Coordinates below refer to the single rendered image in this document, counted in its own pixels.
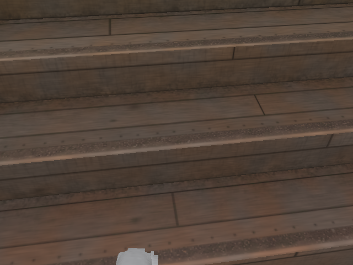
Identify robot left thigh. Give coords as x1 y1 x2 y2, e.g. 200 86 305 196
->
116 248 158 265

